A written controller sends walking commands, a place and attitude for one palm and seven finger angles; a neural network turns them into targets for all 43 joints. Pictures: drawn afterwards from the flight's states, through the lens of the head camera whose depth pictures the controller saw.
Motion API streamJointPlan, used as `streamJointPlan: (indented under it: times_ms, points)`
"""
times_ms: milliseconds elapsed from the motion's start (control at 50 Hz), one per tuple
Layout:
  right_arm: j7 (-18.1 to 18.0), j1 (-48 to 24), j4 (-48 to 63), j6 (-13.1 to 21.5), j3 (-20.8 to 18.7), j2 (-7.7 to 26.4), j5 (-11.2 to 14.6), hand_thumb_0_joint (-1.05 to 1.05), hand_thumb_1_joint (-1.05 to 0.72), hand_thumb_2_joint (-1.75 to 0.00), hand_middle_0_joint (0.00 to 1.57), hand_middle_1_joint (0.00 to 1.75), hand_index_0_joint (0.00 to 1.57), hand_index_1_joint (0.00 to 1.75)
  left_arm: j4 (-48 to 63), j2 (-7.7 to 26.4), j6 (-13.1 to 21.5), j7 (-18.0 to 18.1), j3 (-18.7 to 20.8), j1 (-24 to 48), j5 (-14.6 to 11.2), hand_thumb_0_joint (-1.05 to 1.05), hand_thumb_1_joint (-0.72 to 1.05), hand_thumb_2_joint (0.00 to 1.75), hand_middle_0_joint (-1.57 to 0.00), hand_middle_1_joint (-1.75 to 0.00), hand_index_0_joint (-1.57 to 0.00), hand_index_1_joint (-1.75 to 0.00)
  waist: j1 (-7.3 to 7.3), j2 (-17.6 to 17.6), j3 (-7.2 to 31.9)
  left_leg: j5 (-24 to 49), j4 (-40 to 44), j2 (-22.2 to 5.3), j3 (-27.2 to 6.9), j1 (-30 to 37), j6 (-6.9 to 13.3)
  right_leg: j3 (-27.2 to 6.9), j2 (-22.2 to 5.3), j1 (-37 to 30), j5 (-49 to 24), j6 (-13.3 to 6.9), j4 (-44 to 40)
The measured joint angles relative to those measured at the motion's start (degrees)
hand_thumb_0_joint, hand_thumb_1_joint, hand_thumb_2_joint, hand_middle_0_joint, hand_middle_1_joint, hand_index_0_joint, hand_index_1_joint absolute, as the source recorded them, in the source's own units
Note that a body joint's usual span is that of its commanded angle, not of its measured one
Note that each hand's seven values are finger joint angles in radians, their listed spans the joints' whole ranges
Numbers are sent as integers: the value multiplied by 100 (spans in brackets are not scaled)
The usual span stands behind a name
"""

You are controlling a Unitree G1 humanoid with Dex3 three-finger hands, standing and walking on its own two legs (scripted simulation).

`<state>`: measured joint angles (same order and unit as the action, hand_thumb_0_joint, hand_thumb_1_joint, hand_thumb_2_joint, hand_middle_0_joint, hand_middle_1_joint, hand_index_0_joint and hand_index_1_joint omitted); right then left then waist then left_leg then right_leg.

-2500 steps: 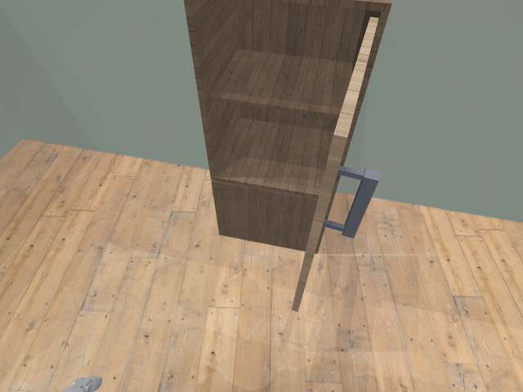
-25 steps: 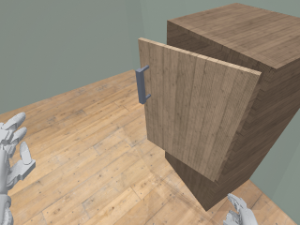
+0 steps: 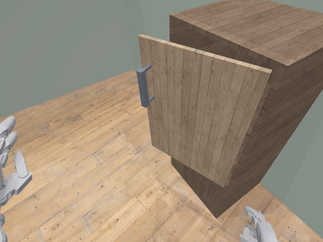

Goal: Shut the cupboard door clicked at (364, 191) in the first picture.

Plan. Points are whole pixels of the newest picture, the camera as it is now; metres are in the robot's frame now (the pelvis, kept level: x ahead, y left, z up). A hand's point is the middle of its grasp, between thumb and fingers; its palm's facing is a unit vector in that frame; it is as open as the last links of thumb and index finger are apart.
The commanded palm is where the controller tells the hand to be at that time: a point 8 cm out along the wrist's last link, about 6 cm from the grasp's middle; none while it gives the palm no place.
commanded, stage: step back with the hand held close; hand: left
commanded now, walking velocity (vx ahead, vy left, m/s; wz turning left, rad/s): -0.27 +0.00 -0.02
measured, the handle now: (146, 86) +0.63 +0.11 +0.05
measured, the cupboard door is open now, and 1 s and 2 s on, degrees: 20 20 20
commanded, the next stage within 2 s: stop stepping back and stand still in 1.30 s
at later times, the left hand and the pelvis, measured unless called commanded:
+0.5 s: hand (1, 205) +0.14 +0.28 +0.16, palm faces +0.43 -0.77 -0.48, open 7.4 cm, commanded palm +0.08 +0.32 +0.17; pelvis -0.06 +0.02 -0.02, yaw -1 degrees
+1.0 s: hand out of the picture +0.10 +0.28 +0.16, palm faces +0.45 -0.78 -0.44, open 7.4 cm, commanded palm +0.02 +0.32 +0.17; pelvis -0.11 +0.02 -0.03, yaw +2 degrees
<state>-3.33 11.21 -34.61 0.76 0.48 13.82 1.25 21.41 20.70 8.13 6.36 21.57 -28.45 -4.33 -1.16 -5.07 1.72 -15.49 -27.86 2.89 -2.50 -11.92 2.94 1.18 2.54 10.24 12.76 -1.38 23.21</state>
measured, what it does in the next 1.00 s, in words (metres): shifts its weight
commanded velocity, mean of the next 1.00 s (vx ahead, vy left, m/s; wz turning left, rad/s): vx -0.32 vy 0.00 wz -0.01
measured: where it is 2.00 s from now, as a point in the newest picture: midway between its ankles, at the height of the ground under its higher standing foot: outside the picture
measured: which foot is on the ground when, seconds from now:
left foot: down 0.00-1.00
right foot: down 0.00-1.00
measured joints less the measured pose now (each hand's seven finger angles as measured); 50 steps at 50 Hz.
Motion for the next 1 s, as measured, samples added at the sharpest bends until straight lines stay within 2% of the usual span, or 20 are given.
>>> streamJointPlan:
  times_ms: [120,220,320,440,600,840,940,1000]
  points:
    - [-79,-15,76,-227,-188,132,45,2,-91,-90,20,30,20,30,214,174,46,42,17,-263,-13,2,89,90,-21,-30,-21,-30,94,90,-48,14,-140,115,99,-280,67,-78,-120,402,104,92,383]
    - [-134,-30,219,-345,-210,99,65,2,-91,-90,20,30,20,30,359,376,15,94,147,-337,-14,2,89,90,-22,-30,-21,-30,121,218,-103,89,-196,178,213,-433,130,-178,-186,645,87,160,597]
    - [-145,-11,338,-322,-135,-1,51,1,-91,-90,20,30,20,30,487,444,78,141,246,-340,43,2,89,90,-22,-30,-21,-30,117,331,-101,178,-278,194,293,-607,178,-243,-203,855,0,201,728]
    - [-133,74,387,-219,-43,-79,34,1,-91,-90,20,30,20,30,475,352,230,180,317,-235,191,2,89,90,-22,-30,-21,-30,117,382,-84,177,-591,163,291,-906,199,-211,-177,1099,-57,203,937]
    - [-97,264,265,-69,-18,-67,-19,1,-90,-90,21,30,20,30,606,225,421,255,351,-157,304,2,89,90,-22,-30,-21,-30,141,437,-78,117,-997,54,273,-1213,170,-79,-130,1283,-86,172,1135]
    - [-66,238,172,100,-69,-69,-88,2,-90,-90,21,30,20,30,607,377,669,280,594,72,412,2,88,90,-22,-30,-21,-30,190,507,-215,28,-1362,-59,387,-1508,146,-149,-51,1566,-78,143,1499]
    - [42,185,103,46,-121,-84,-96,1,-91,-90,21,30,20,30,805,340,659,314,430,14,363,2,88,90,-22,-30,-21,-30,279,586,-189,-469,-1485,-45,408,-1728,-44,-76,-150,1690,-179,121,1423]
    - [67,180,70,-21,-122,-104,-87,1,-91,-90,21,30,20,30,1015,434,683,371,367,-118,331,2,88,90,-22,-30,-21,-30,356,677,-196,-375,-1352,-53,449,-1785,-71,7,-238,1693,-303,153,1260]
